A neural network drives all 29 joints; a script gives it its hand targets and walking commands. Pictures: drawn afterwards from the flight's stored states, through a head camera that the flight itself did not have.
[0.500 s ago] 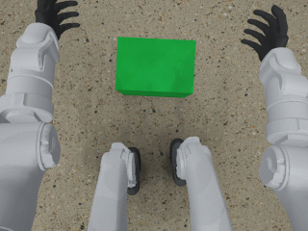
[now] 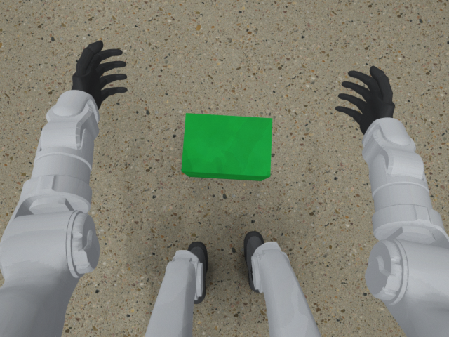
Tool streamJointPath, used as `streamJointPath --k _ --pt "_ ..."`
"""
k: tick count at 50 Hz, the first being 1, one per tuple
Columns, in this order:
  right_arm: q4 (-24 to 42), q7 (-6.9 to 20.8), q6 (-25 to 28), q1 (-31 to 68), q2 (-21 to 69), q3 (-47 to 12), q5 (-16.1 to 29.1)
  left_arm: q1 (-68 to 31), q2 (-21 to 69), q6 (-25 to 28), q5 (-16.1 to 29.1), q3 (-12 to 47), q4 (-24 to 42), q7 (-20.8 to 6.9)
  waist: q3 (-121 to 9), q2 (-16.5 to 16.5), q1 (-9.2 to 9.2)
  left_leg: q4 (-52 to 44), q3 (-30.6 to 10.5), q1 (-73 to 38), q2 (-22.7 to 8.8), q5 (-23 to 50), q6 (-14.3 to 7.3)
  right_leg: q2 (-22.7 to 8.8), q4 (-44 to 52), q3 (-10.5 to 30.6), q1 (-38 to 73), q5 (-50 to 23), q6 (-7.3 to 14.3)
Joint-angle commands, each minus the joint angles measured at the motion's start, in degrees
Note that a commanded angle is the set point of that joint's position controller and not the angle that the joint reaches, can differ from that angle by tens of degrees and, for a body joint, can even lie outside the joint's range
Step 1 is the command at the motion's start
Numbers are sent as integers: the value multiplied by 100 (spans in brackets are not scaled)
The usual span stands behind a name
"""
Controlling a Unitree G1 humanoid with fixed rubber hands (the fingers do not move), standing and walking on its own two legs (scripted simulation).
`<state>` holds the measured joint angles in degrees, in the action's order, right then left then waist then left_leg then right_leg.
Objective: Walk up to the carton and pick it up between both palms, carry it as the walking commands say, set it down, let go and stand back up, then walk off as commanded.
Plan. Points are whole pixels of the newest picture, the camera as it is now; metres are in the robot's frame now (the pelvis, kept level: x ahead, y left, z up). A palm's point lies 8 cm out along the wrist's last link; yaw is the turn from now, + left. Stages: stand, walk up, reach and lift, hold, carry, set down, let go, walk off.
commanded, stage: let go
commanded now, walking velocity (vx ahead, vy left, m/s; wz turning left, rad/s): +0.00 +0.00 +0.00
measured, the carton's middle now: (226, 150) +0.50 -0.03 -0.56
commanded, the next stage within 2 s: stand in 1.32 s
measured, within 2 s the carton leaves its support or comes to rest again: neither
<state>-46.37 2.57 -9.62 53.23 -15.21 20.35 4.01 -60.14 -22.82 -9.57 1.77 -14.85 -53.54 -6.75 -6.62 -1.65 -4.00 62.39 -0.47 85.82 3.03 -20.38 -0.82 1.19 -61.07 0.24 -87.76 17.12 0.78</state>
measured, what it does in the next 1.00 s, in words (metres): rises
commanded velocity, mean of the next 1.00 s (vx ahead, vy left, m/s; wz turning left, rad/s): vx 0.00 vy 0.00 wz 0.00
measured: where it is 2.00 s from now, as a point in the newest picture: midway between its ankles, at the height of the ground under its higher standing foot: (226, 277)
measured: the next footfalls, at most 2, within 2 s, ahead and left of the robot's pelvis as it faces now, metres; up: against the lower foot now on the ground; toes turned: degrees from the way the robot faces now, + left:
none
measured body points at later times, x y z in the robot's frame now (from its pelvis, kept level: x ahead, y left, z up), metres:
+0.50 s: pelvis +0.06 -0.01 +0.07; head +0.24 -0.02 +0.48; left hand +0.41 +0.21 -0.03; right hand +0.36 -0.27 -0.03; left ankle +0.05 +0.11 -0.62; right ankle +0.07 -0.11 -0.62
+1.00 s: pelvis +0.09 +0.00 +0.12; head +0.11 +0.00 +0.57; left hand +0.26 +0.23 +0.05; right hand +0.25 -0.23 +0.04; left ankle +0.05 +0.11 -0.62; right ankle +0.07 -0.11 -0.62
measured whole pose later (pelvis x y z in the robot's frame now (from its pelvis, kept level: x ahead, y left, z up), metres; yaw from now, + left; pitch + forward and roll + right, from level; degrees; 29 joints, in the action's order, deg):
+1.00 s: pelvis +0.09 +0.00 +0.12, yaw +0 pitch -2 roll +0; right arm -23.3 4.7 -5.6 -14.8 -12.2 1.6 1.7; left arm 13.4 -11.4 -5.3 -1.2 -2.0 -23.6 -4.3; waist 4.2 -0.6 0.0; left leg 25.6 -2.9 6.6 2.2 -17.2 -1.2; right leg 1.9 -25.6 1.0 -8.9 15.0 1.0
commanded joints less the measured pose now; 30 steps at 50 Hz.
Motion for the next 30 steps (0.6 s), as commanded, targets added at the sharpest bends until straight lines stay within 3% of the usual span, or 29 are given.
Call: streamJointPath --k 1,2,3,5,6,8,9,10,11,12,13,14,15,16,17,18,20,21,22,23,24,25,27,29,30 --pt "390 21 238 867 -540 133 -198 -1064 -595 202 -145 -201 315 35 -4644 -77 -144 -709 -180 -2832 -61 1312 158 16 588 -51 3032 -1622 -295" --pt "276 51 254 795 -668 124 -133 -1004 -516 209 -149 -137 299 34 -4439 -460 -91 -874 -166 -2995 -93 1139 185 -27 680 -25 2939 -1396 -295" --pt "222 59 231 654 -544 60 -265 -942 -613 217 -238 -257 388 49 -4569 -221 -123 -883 -136 -2946 -60 1180 207 19 730 -63 3193 -1516 -271" --pt "267 91 333 160 -723 175 -460 -420 -575 279 -357 -286 506 181 -4760 -86 -119 -935 -220 -3269 -62 1655 196 43 761 -83 3362 -1842 -263" --pt "516 102 354 363 -813 140 -377 -482 -555 290 -431 -286 700 216 -4932 -417 7 -951 -248 -3541 -86 1972 221 50 741 -62 3386 -2018 -226" --pt "815 187 402 -139 -774 -73 -492 81 -344 291 -455 -219 935 308 -5431 -356 -17 -911 -264 -4097 -90 2595 255 104 790 -85 3726 -2434 -180" --pt "955 231 469 -399 -880 -64 -611 221 -291 344 -375 -142 1289 388 -5648 -63 -121 -904 -275 -4040 -71 2835 274 100 805 -66 4162 -2780 -125" --pt "1135 259 504 -679 -915 -73 -613 525 -163 364 -448 2 1516 488 -5910 -452 -41 -959 -398 -4753 -129 3427 273 114 792 -62 3843 -2776 -136" --pt "1349 291 503 -551 -1020 -182 -558 455 -231 358 -415 -28 1780 556 -5882 -213 45 -944 -425 -4760 -118 3571 269 133 869 -9 3960 -2851 -107" --pt "1532 331 530 -1192 -1061 -238 -633 1097 -4 358 -383 98 1954 586 -6211 -135 -87 -972 -401 -5108 -128 3762 292 155 956 -16 4314 -3068 -88" --pt "1650 352 489 -1591 -1058 -402 -521 1453 -43 327 -518 35 2194 657 -6320 -196 103 -1019 -415 -5259 -100 3909 283 149 917 54 4636 -3245 -56" --pt "1788 389 494 -1285 -1060 -403 -516 1236 35 321 -345 115 2317 688 -5715 71 62 -1138 -416 -4813 -86 3817 254 126 1051 88 4661 -3293 -57" --pt "1712 384 481 -2063 -842 -608 -426 2030 151 294 -422 208 2206 652 -5814 -25 85 -1211 -348 -4915 -15 3689 236 90 1094 165 5147 -3543 -55" --pt "1544 403 464 -2056 -798 -691 -398 2121 270 308 -281 253 2058 629 -4832 150 28 -1389 -283 -4122 -37 3020 201 14 1186 221 5272 -3369 -61" --pt "1492 417 474 -2448 -641 -700 -398 2466 290 328 -294 282 2082 594 -4667 321 35 -1589 -221 -3895 29 2703 217 -17 1300 234 5756 -3410 -89" --pt "1614 427 498 -3131 -574 -713 -409 3007 355 358 -337 407 2262 569 -4757 259 -92 -1679 -155 -4110 56 2698 213 -10 1386 256 6152 -3561 -92" --pt "1769 455 586 -3282 -422 -958 -159 3237 345 517 -432 387 2458 557 -3936 176 191 -1933 -199 -4299 17 2668 139 -26 1622 304 5919 -3385 -127" --pt "1762 437 631 -3360 -487 -863 -261 3262 307 587 -397 354 2390 541 -3638 484 26 -1965 -230 -4189 -16 2405 108 -45 1679 295 6034 -3305 -163" --pt "1701 460 665 -3770 -391 -968 -187 3657 380 649 -482 368 2329 535 -3377 163 176 -2095 -163 -4274 -17 2249 126 -67 1794 357 6076 -3178 -121" --pt "1669 436 691 -3895 -376 -1009 -228 3850 471 676 -350 424 2261 518 -3099 352 85 -2201 -183 -4146 -34 1921 139 -88 1858 334 6287 -3002 -138" --pt "1812 435 753 -3974 -300 -1065 -180 3980 494 723 -444 432 2258 529 -3047 226 209 -2294 -162 -4242 -8 1936 136 -116 1937 397 6385 -3096 -148" --pt "1920 423 781 -4074 -404 -1027 -199 4122 424 747 -459 364 2319 517 -2913 247 189 -2366 -187 -4492 -19 1681 119 -119 2048 346 6440 -2773 -194" --pt "1993 410 896 -4765 -323 -1161 -142 4648 545 896 -472 501 2710 539 -2677 -20 218 -2601 -202 -4851 -51 1678 163 -129 2206 419 6913 -2770 -122" --pt "2195 313 915 -5055 -202 -1295 -138 5083 603 904 -410 528 2600 498 -2116 85 261 -2759 -197 -5027 -3 1334 98 -149 2468 445 7153 -2457 -157" --pt "2261 308 936 -5420 -184 -1349 -170 5236 524 937 -364 581 2730 481 -1941 216 197 -2842 -229 -5334 -52 1332 94 -133 2598 444 7106 -2327 -172"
